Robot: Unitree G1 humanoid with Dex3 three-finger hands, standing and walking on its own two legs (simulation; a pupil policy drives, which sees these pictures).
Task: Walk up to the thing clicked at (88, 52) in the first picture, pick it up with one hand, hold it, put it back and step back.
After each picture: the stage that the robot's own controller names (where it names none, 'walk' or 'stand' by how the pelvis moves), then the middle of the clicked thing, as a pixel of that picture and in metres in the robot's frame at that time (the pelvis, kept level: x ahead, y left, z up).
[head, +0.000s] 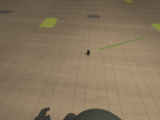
stand; (88, 52) +1.38 +0.02 -0.72
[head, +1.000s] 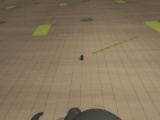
walk; (81, 57) +1.25 +0.24 -0.71
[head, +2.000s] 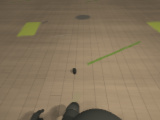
walk; (74, 71) +0.78 +0.28 -0.71
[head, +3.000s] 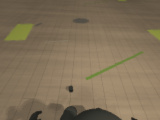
walk; (70, 89) +0.47 +0.21 -0.70
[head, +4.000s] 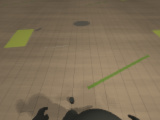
stand; (71, 100) +0.32 +0.20 -0.71
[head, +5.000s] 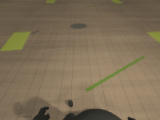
stand; (70, 103) +0.30 +0.20 -0.72
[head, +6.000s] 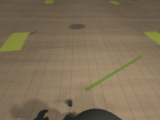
stand; (70, 103) +0.32 +0.20 -0.73
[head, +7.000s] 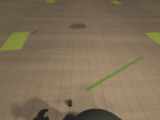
stand; (69, 103) +0.31 +0.20 -0.73
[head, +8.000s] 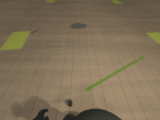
stand; (70, 103) +0.31 +0.20 -0.73
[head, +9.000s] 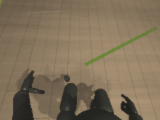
go down; (67, 78) +0.36 +0.21 -0.52
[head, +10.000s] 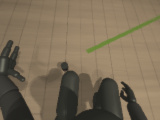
go down; (64, 67) +0.39 +0.24 -0.32
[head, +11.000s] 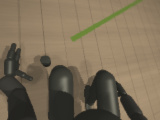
close in; (46, 61) +0.36 +0.28 -0.24
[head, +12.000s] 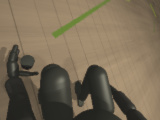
close; (27, 63) +0.35 +0.29 -0.21
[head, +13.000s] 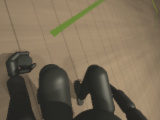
lift; (25, 63) +0.35 +0.29 -0.21
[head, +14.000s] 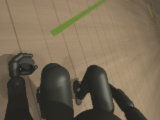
lift; (26, 64) +0.33 +0.29 -0.22
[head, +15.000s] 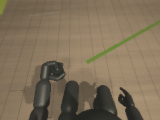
lift; (58, 72) +0.31 +0.21 +0.00
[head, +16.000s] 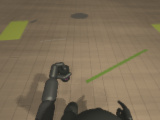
hold; (64, 73) +0.32 +0.18 +0.01
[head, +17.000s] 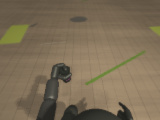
hold; (65, 74) +0.33 +0.17 +0.01
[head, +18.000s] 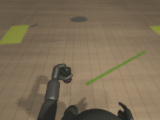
hold; (66, 75) +0.32 +0.17 +0.00
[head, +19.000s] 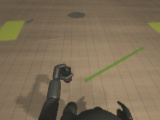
crouch; (66, 74) +0.33 +0.16 -0.02
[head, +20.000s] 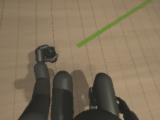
lower; (51, 55) +0.43 +0.25 -0.10
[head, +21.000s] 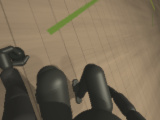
lower; (18, 57) +0.39 +0.31 -0.22
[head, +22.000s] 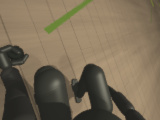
lower; (17, 56) +0.39 +0.31 -0.22
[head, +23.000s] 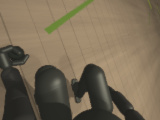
lower; (18, 56) +0.38 +0.31 -0.22
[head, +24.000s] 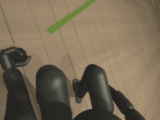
lower; (20, 58) +0.37 +0.31 -0.22
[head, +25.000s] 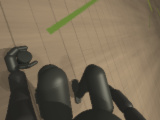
open; (24, 59) +0.36 +0.29 -0.22
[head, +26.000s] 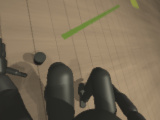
stand; (39, 59) +0.36 +0.28 -0.22
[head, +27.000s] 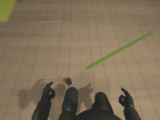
walk; (69, 81) +0.38 +0.21 -0.54
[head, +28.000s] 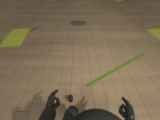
stand; (70, 98) +0.36 +0.20 -0.66
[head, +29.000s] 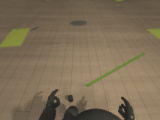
stand; (70, 98) +0.35 +0.20 -0.66
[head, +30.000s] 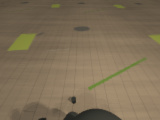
stand; (73, 100) +0.38 +0.18 -0.72
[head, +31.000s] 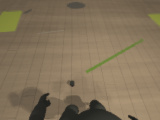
walk; (72, 83) +0.42 +0.16 -0.71
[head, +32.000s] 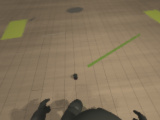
walk; (75, 76) +0.58 +0.21 -0.70
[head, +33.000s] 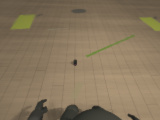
walk; (75, 62) +0.91 +0.23 -0.70
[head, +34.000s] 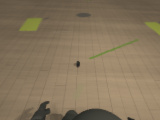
stand; (78, 64) +0.94 +0.19 -0.71
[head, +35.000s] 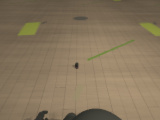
stand; (76, 65) +0.96 +0.21 -0.72
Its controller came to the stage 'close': yes
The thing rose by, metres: 0.70
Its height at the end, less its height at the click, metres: +0.00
